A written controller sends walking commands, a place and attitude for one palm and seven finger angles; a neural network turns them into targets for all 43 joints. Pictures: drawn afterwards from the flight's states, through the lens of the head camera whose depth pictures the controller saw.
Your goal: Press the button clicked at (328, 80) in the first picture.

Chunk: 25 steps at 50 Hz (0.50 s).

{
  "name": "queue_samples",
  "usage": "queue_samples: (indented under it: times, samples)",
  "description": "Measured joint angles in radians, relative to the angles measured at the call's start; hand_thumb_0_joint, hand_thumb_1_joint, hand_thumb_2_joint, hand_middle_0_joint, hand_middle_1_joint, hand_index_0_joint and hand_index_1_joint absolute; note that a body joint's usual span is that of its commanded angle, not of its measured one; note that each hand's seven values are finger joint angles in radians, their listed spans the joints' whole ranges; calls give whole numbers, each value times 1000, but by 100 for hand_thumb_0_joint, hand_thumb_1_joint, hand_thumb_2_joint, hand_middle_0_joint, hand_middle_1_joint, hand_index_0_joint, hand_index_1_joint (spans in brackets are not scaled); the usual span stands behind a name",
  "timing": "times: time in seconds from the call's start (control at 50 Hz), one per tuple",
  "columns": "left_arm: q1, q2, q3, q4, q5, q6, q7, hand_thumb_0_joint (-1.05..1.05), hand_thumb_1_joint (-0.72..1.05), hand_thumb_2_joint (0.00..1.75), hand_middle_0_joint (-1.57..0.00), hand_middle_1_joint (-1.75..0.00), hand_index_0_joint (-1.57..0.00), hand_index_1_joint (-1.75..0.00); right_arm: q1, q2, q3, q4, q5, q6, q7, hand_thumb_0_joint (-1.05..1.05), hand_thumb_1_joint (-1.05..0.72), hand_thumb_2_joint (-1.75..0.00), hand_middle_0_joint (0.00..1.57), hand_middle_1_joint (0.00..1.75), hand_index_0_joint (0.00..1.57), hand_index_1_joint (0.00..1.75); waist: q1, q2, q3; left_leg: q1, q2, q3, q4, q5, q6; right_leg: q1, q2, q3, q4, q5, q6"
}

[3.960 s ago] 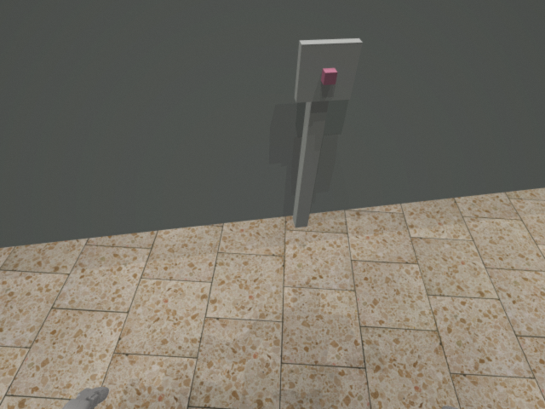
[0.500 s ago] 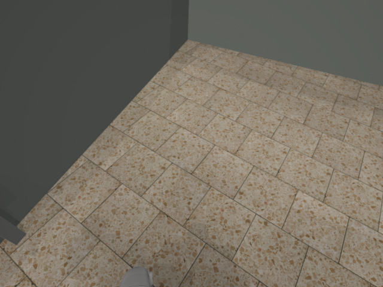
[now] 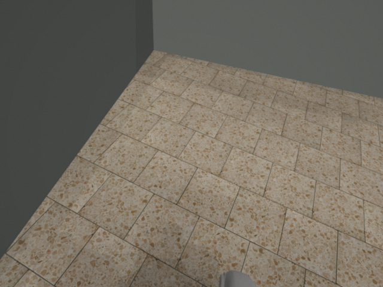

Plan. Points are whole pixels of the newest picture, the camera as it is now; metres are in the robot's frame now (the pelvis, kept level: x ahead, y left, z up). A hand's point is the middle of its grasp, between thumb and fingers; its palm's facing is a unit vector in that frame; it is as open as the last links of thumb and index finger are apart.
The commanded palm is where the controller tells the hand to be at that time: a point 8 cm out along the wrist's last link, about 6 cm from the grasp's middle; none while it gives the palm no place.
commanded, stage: walk to a spot facing it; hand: left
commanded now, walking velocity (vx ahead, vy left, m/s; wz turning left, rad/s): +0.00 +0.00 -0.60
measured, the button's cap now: out of the picture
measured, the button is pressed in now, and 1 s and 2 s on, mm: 0 0 0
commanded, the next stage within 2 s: turn to face it in 0.10 s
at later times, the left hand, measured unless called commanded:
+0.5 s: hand (162, 233) +0.28 +0.09 -0.17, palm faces -0.09 -0.98 -0.17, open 7.4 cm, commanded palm none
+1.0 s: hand (103, 279) +0.16 +0.21 -0.17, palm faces +0.27 -0.93 -0.27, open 7.4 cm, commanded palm none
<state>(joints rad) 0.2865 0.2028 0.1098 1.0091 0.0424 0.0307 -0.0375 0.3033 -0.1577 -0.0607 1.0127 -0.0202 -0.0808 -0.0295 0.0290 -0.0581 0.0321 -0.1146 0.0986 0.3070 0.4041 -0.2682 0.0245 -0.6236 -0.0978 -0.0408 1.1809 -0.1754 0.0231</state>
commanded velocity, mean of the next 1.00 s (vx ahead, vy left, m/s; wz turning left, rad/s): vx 0.00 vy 0.00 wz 0.40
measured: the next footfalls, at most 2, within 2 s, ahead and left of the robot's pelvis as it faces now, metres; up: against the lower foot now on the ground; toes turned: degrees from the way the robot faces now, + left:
right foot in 0.24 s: +0.21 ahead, -0.15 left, +0.00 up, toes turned -16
left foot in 0.68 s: +0.20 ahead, +0.08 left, +0.00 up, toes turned +13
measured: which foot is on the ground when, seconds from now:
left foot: down 0.00-0.24, up 0.26-0.66, down 0.68-1.00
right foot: up 0.00-0.22, down 0.24-0.68, up 0.70-1.00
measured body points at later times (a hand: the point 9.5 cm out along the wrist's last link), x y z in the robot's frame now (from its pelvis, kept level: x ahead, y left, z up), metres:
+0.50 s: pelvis +0.13 -0.06 -0.01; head +0.15 -0.06 +0.44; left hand +0.28 +0.14 -0.15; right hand +0.12 -0.27 -0.17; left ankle +0.13 +0.08 -0.68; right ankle +0.17 -0.14 -0.75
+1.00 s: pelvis +0.14 -0.03 +0.00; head +0.17 +0.00 +0.44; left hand +0.15 +0.26 -0.15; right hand +0.24 -0.26 -0.14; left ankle +0.16 +0.07 -0.75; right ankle +0.14 -0.20 -0.67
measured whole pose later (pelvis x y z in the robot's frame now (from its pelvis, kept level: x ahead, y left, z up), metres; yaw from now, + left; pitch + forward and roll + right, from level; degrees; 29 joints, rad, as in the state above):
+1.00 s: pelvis +0.14 -0.03 +0.00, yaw +12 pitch +1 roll -2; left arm 0.19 0.26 0.11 0.95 0.02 0.06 0.02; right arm 0.24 -0.18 -0.06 0.95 -0.02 0.01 0.00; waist -0.01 -0.01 0.05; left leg -0.31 -0.01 0.02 0.46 -0.18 0.05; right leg -0.46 -0.08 -0.01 1.03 -0.39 0.10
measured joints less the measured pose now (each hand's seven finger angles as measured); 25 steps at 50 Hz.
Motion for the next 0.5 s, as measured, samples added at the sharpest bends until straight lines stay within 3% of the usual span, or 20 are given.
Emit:
queue_samples:
  times: [0.12, 0.2, 0.24, 0.26, 0.28, 0.3, 0.34, 0.4, 0.5]
  samples:
    - [-97, -3, -6, -29, -4, 11, -6, 1, 91, 90, -19, -30, -19, -29, 75, 3, 2, 42, -6, 20, 5, -1, -93, -90, 20, 30, 20, 30, -38, 18, 35, 85, 22, 67, -9, -61, -37, 20, -8, -59, -272, 12, 9]
    - [-158, -5, -16, -56, -7, -1, -6, 1, 91, 90, -19, -30, -19, -29, 103, 5, -2, 53, -7, 39, 10, 0, -92, -90, 20, 30, 20, 30, -68, 48, 70, 108, 63, 112, 79, -150, -78, 95, 35, -102, -450, -22, -20]
    - [-172, 3, -24, -71, -5, -26, -5, 1, 91, 90, -19, -30, -19, -29, 126, 9, -2, 59, -2, 48, 15, 0, -91, -90, 20, 30, 20, 30, -76, 54, 73, 82, 98, 112, 215, -213, -93, 175, 57, -122, -551, 38, -41]
    - [-178, 6, -26, -74, -4, -45, 2, 1, 91, 90, -19, -30, -19, -30, 131, 10, 0, 64, 4, 56, 19, 0, -91, -90, 20, 30, 20, 30, -71, 54, 70, 32, 109, 73, 345, -231, -88, 179, 64, -121, -545, 13, -81]
    - [-189, 3, -29, -73, -9, -58, 11, 1, 91, 90, -19, -30, -19, -30, 117, 7, 3, 69, 10, 68, 18, 0, -91, -90, 20, 30, 20, 30, -71, 65, 76, -33, 106, -6, 490, -267, -83, 167, 74, -120, -503, -28, -105]
    - [-198, -2, -36, -70, -15, -63, 19, 1, 91, 90, -19, -30, -20, -30, 99, 4, 4, 71, 14, 80, 14, 0, -91, -90, 20, 30, 20, 30, -77, 77, 84, -93, 91, -84, 615, -287, -77, 173, 81, -125, -482, -59, -117]
    - [-205, -11, -49, -61, -20, -62, 32, 0, 91, 90, -19, -30, -20, -30, 69, 6, 8, 66, 15, 92, 9, 0, -91, -90, 20, 30, 20, 30, -88, 87, 81, -191, 57, -185, 769, -266, -71, 207, 87, -135, -498, -81, -118]
    - [-203, -32, -62, -45, -20, -54, 51, 0, 91, 90, -19, -30, -20, -30, 35, 18, 16, 51, 9, 96, 7, 0, -91, -90, 20, 30, 20, 30, -96, 89, 47, -286, 38, -240, 794, -189, -67, 271, 90, -155, -580, -61, -108]
    - [-197, -75, -80, -39, -18, -42, 56, 1, 90, 90, -20, -30, -20, -30, -8, 33, 20, 21, 4, 110, 12, 0, -92, -90, 20, 30, 20, 30, -91, 79, 6, -347, 25, -238, 659, -145, -74, 335, 70, -203, -662, -46, -101]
